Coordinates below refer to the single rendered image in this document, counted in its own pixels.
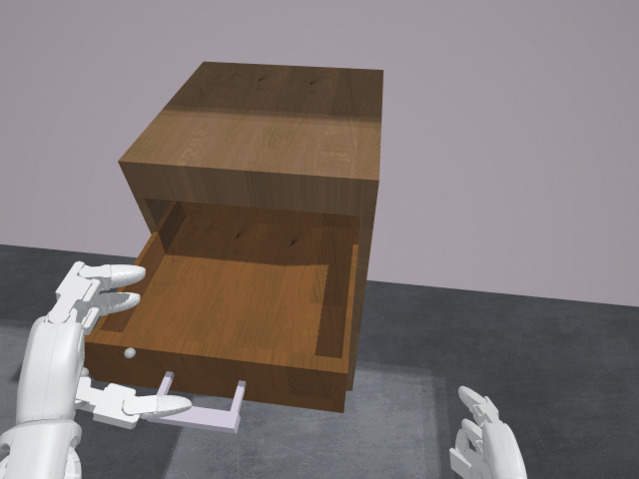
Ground handle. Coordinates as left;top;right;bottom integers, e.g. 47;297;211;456
147;371;247;434

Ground robot left forearm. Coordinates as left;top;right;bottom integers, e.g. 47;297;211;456
0;419;82;479

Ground drawer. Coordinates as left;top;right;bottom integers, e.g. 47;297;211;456
84;201;360;413

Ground robot left hand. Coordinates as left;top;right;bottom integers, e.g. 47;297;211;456
16;261;192;429

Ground robot right hand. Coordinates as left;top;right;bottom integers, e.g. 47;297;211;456
449;386;527;479

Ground cabinet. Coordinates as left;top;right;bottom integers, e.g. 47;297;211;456
118;62;383;391

